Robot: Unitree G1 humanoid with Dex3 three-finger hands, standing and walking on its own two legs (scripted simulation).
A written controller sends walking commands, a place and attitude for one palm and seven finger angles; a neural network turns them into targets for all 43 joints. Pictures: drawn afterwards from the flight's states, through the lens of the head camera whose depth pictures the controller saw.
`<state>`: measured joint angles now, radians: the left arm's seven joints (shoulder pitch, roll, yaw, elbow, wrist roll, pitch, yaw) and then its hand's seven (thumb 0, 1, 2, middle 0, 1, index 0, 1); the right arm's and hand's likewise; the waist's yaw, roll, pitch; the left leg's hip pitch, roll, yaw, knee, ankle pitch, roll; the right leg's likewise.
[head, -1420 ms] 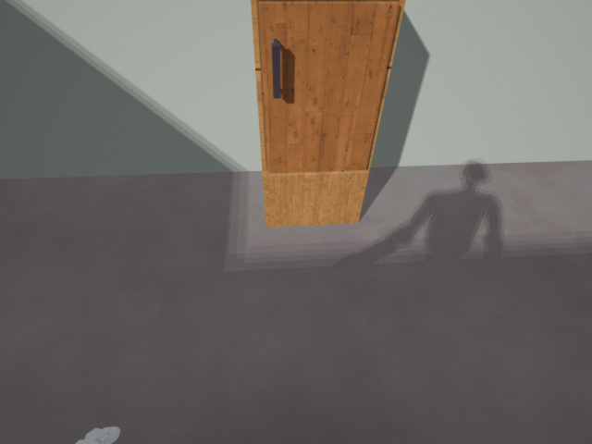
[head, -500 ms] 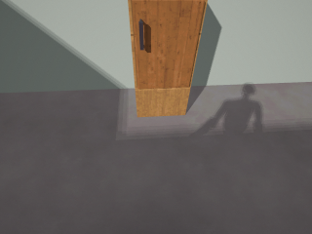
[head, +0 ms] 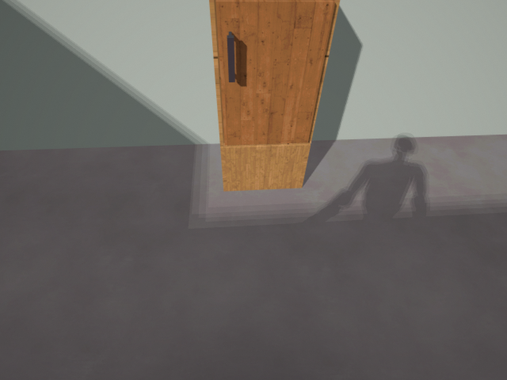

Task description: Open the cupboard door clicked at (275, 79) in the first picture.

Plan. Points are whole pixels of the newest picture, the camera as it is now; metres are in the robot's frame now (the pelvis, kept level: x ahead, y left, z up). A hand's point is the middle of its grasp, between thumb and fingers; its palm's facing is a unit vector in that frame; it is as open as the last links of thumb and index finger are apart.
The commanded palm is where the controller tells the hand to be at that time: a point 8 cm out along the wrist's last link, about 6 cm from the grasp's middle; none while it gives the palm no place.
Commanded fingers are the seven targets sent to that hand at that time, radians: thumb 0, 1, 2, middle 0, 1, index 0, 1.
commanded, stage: look at it before walking up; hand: left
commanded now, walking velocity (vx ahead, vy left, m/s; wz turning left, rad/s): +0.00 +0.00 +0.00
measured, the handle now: (231, 57) +1.13 +0.15 -0.01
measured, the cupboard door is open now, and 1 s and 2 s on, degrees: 0 0 0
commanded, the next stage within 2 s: walk to a spot facing it in 0.02 s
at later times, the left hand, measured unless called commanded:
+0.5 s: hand out of the picture +0.09 +0.17 -0.18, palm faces -0.14 -0.96 -0.22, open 7.4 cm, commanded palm none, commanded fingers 0.00 0.90 0.90 -0.20 -0.30 -0.20 -0.30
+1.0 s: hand (193, 332) +0.25 +0.14 -0.19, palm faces -0.25 -0.95 -0.18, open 7.4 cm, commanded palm none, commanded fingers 0.00 0.90 0.90 -0.20 -0.30 -0.20 -0.30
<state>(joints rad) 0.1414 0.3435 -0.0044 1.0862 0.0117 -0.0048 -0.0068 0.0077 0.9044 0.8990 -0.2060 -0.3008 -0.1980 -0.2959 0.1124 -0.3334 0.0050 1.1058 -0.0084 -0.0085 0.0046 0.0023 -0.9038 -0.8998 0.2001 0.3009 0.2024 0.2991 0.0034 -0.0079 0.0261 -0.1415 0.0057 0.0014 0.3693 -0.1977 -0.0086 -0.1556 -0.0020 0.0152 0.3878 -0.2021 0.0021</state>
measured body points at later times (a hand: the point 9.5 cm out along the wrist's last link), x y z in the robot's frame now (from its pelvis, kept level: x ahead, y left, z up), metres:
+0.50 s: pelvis +0.06 -0.03 -0.02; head +0.07 -0.05 +0.43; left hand +0.10 +0.22 -0.16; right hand +0.02 -0.28 -0.18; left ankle +0.00 +0.12 -0.75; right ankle +0.06 -0.12 -0.75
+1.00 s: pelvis +0.25 -0.04 -0.02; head +0.28 -0.04 +0.43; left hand +0.26 +0.19 -0.17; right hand +0.32 -0.31 -0.14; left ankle +0.39 +0.02 -0.74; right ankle +0.07 -0.12 -0.75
